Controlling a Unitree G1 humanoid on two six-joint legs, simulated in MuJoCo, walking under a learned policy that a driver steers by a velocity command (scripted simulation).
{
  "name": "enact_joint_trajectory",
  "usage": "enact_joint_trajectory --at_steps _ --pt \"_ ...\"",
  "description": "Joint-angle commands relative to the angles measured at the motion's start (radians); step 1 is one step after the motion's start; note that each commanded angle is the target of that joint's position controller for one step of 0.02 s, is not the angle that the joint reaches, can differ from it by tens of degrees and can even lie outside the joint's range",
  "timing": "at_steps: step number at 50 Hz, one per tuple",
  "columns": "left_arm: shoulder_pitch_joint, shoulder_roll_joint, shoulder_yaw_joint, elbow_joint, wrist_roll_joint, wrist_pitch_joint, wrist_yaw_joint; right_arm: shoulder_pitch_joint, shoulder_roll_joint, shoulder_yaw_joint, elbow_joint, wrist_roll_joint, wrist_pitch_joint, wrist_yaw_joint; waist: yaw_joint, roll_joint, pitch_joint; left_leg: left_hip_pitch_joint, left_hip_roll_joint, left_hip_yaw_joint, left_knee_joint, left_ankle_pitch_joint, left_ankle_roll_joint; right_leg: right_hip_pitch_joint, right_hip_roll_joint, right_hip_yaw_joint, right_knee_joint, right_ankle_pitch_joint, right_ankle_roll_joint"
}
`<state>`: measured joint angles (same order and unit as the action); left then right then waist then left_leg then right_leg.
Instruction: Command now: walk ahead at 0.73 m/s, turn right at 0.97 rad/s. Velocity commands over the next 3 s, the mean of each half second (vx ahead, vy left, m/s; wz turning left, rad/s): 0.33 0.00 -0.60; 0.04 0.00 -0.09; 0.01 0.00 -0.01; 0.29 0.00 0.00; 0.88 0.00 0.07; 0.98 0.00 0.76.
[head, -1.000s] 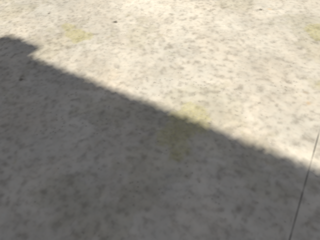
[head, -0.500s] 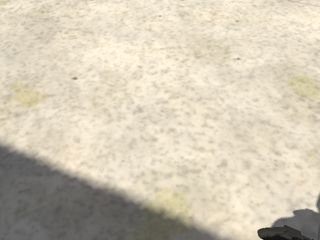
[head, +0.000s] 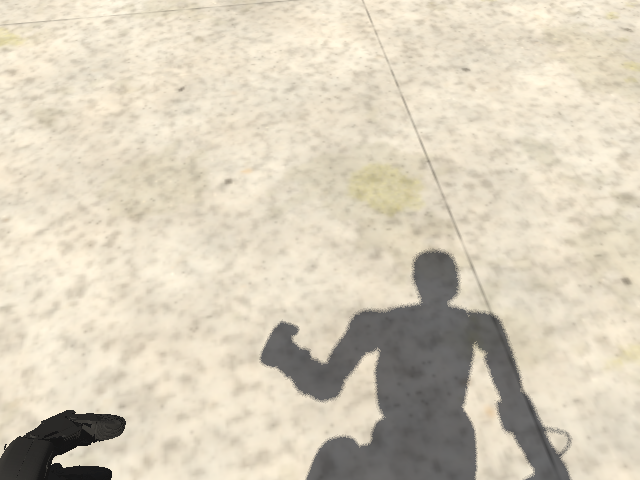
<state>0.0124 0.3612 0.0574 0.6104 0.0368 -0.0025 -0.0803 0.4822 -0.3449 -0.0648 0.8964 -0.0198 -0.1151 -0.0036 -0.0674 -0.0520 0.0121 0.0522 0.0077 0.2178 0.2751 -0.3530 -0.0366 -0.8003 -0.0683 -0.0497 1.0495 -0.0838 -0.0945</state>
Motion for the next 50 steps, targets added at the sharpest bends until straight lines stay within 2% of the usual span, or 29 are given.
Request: enact_joint_trajectory --at_steps 1,3,4,5,6,7,8,9,10,11,12,13,14,17,20,23,26,28,29,30,31,32,33,34,36,38,40,42,50 --pt "-0.009 -0.046 -0.035 -0.062 0.008 -0.015 -0.025 -0.168 -0.060 0.008 -0.095 0.010 -0.036 -0.002 0.102 0.081 0.118 -0.244 0.159 0.044 -0.067 0.863 0.061 0.270 0.068 -0.119 -0.276 0.154 -0.011" --pt "0.109 -0.015 -0.022 -0.019 0.011 -0.022 -0.023 -0.143 -0.135 -0.010 -0.102 0.020 -0.025 -0.013 0.153 0.121 0.028 -0.190 0.183 0.045 0.146 1.154 0.046 0.454 0.152 -0.156 -0.346 0.141 -0.036" --pt "0.195 0.071 0.025 -0.033 -0.083 -0.038 -0.012 -0.219 -0.292 -0.060 -0.165 0.067 -0.010 -0.038 0.219 0.216 -0.063 -0.165 0.201 -0.012 0.281 1.315 0.037 0.567 0.148 -0.082 -0.321 0.107 -0.045" --pt "0.356 0.147 0.059 0.010 -0.086 -0.037 0.002 -0.280 -0.268 -0.060 -0.191 0.070 0.003 -0.046 0.302 0.191 -0.145 -0.214 0.200 -0.035 0.495 1.238 0.026 0.748 0.146 -0.027 -0.404 0.152 -0.085" --pt "0.407 0.176 0.078 0.045 -0.085 -0.030 0.028 -0.224 -0.157 -0.035 -0.186 0.057 0.007 -0.042 0.274 0.053 -0.141 -0.390 0.103 -0.042 0.784 0.527 -0.021 0.945 0.104 0.065 -0.510 0.288 -0.112" --pt "0.337 0.261 0.077 0.012 -0.044 -0.028 0.053 -0.141 -0.002 0.013 -0.223 -0.020 -0.004 -0.030 0.148 -0.295 -0.160 -0.669 -0.046 -0.085 1.216 -0.313 -0.049 1.116 -0.057 0.329 -0.421 0.899 -0.179" --pt "0.304 0.250 0.069 -0.069 0.016 -0.038 0.052 -0.010 -0.071 0.020 -0.258 0.016 -0.020 -0.013 0.121 -0.220 -0.517 -0.787 -0.062 -0.341 1.409 -0.305 -0.043 1.318 -0.296 0.734 -0.521 0.817 -0.395" --pt "0.233 0.192 0.064 -0.105 0.003 -0.036 0.046 -0.100 -0.155 0.005 -0.253 0.034 -0.021 -0.012 0.149 0.005 -0.513 -0.754 -0.020 -0.385 1.353 -0.200 -0.022 1.200 -0.267 0.733 -0.603 0.607 -0.379" --pt "0.176 0.150 0.052 -0.105 -0.030 -0.045 0.042 -0.150 -0.151 0.001 -0.262 0.038 -0.011 -0.018 0.104 0.117 -0.358 -0.774 0.014 -0.361 1.263 -0.144 -0.020 1.030 -0.214 0.648 -0.639 0.472 -0.337" --pt "0.138 0.113 0.041 -0.103 -0.054 -0.052 0.044 -0.153 -0.133 0.002 -0.245 0.026 0.006 -0.031 0.062 0.199 -0.259 -0.749 0.054 -0.354 1.203 -0.111 -0.033 0.872 -0.175 0.594 -0.655 0.434 -0.293" --pt "0.110 0.104 0.036 -0.098 -0.052 -0.056 0.047 -0.137 -0.135 -0.004 -0.238 0.026 0.025 -0.040 0.029 0.188 -0.187 -0.702 0.074 -0.345 1.152 -0.090 -0.042 0.723 -0.154 0.528 -0.669 0.490 -0.274" --pt "0.106 0.100 0.034 -0.086 -0.039 -0.057 0.049 -0.133 -0.138 -0.009 -0.238 0.024 0.043 -0.045 0.012 0.159 -0.149 -0.648 0.091 -0.337 1.109 -0.082 -0.047 0.609 -0.135 0.480 -0.683 0.542 -0.257" --pt "0.118 0.086 0.030 -0.064 -0.037 -0.060 0.052 -0.137 -0.118 -0.008 -0.242 0.020 0.052 -0.050 0.009 0.131 -0.131 -0.623 0.100 -0.324 1.056 -0.078 -0.051 0.536 -0.117 0.433 -0.681 0.596 -0.247" --pt "0.168 0.075 0.026 -0.015 -0.037 -0.056 0.075 -0.194 -0.039 0.009 -0.264 0.005 0.059 -0.060 0.031 0.071 -0.161 -0.632 0.074 -0.287 0.921 0.014 -0.063 0.511 -0.063 0.325 -0.655 0.744 -0.219" --pt "0.158 0.047 0.017 0.001 -0.044 -0.025 0.094 -0.248 -0.015 0.014 -0.272 0.007 0.070 -0.056 0.045 0.028 -0.193 -0.637 0.061 -0.280 0.767 0.161 -0.070 0.555 -0.017 0.267 -0.627 0.669 -0.157" --pt "0.161 0.028 0.010 0.015 -0.041 -0.003 0.107 -0.331 -0.005 0.019 -0.293 0.014 0.073 -0.043 0.076 -0.019 -0.172 -0.602 0.053 -0.281 0.607 0.248 -0.065 0.562 -0.017 0.274 -0.623 0.524 -0.121" --pt "0.176 0.017 0.004 0.030 -0.030 0.001 0.102 -0.371 -0.014 0.015 -0.301 0.019 0.070 -0.030 0.099 -0.053 -0.142 -0.540 0.039 -0.284 0.479 0.216 -0.048 0.573 -0.052 0.326 -0.604 0.415 -0.137" --pt "0.175 0.004 -0.002 0.039 -0.032 0.000 0.094 -0.374 -0.018 0.010 -0.303 0.017 0.063 -0.022 0.094 -0.068 -0.121 -0.480 0.023 -0.278 0.365 0.178 -0.020 0.580 -0.066 0.362 -0.565 0.374 -0.134" --pt "0.163 -0.008 -0.008 0.042 -0.039 -0.002 0.092 -0.350 -0.008 0.009 -0.296 0.014 0.056 -0.017 0.068 -0.070 -0.113 -0.403 0.017 -0.267 0.240 0.250 0.002 0.567 -0.050 0.363 -0.540 0.323 -0.111" --pt "0.191 -0.024 -0.013 0.051 -0.038 -0.010 0.090 -0.334 -0.017 0.007 -0.291 0.003 0.048 -0.016 0.061 -0.054 -0.106 -0.297 0.045 -0.296 0.134 0.458 0.031 0.535 -0.014 0.361 -0.526 0.220 -0.067" --pt "0.262 -0.049 -0.019 0.054 -0.013 -0.024 0.087 -0.328 -0.078 -0.003 -0.301 -0.016 0.044 -0.021 0.106 0.049 -0.141 -0.170 0.169 -0.401 0.184 0.833 0.079 0.477 0.059 0.318 -0.459 0.036 -0.010" --pt "0.362 -0.040 -0.013 0.083 -0.022 -0.032 0.088 -0.325 -0.071 -0.004 -0.289 -0.023 0.052 -0.025 0.146 0.206 -0.191 -0.086 0.261 -0.482 0.228 0.958 0.207 0.406 0.123 0.235 -0.402 -0.239 0.050" --pt "0.330 -0.017 -0.012 0.080 -0.021 -0.028 0.087 -0.308 -0.007 0.008 -0.276 -0.009 0.059 -0.025 0.116 0.252 -0.213 -0.118 0.297 -0.545 0.198 0.850 0.269 0.435 0.098 0.195 -0.392 -0.314 0.088" --pt "0.275 -0.006 -0.007 0.067 -0.025 -0.016 0.088 -0.319 0.014 0.014 -0.272 0.002 0.066 -0.022 0.102 0.228 -0.192 -0.157 0.265 -0.536 0.180 0.705 0.252 0.459 0.082 0.181 -0.417 -0.291 0.102" --pt "0.230 -0.021 -0.005 0.067 -0.021 0.019 0.089 -0.368 -0.007 0.007 -0.285 0.011 0.075 -0.013 0.100 0.160 -0.120 -0.257 0.169 -0.443 0.179 0.448 0.167 0.505 0.085 0.172 -0.510 -0.209 0.091" --pt "0.219 -0.031 -0.005 0.073 -0.019 0.032 0.085 -0.377 -0.007 0.004 -0.292 0.007 0.075 -0.008 0.083 0.105 -0.070 -0.280 0.094 -0.357 0.198 0.288 0.102 0.494 0.082 0.194 -0.555 -0.171 0.050" --pt "0.216 -0.037 -0.004 0.073 -0.023 0.026 0.088 -0.366 0.008 0.004 -0.289 0.005 0.072 -0.007 0.073 0.102 -0.068 -0.254 0.073 -0.334 0.215 0.299 0.087 0.484 0.070 0.211 -0.565 -0.147 0.034" --pt "0.216 -0.041 -0.003 0.076 -0.024 0.016 0.090 -0.360 0.025 0.005 -0.287 0.008 0.072 -0.010 0.067 0.091 -0.080 -0.220 0.068 -0.328 0.237 0.358 0.091 0.481 0.065 0.214 -0.564 -0.113 0.039" --pt "0.234 -0.061 0.003 0.084 -0.027 0.006 0.100 -0.374 0.036 -0.003 -0.281 0.011 0.082 -0.011 0.065 0.053 -0.055 -0.216 0.053 -0.323 0.242 0.339 0.097 0.487 0.060 0.215 -0.575 -0.106 0.053"
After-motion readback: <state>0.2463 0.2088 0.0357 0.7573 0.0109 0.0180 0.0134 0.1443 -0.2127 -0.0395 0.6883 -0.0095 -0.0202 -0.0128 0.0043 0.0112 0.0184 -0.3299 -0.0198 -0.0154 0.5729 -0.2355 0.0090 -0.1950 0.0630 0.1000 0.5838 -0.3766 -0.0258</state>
